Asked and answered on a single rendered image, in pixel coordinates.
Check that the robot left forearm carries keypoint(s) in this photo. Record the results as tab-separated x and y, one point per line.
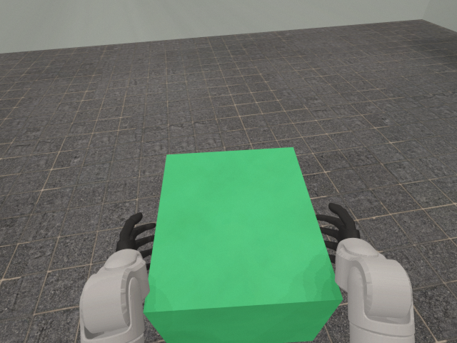
110	307

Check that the robot left hand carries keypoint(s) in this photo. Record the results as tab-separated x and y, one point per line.
129	233

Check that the robot right forearm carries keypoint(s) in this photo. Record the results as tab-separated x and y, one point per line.
380	297

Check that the robot right hand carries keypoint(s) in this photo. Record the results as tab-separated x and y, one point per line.
346	227

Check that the carton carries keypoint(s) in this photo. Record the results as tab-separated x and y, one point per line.
238	255

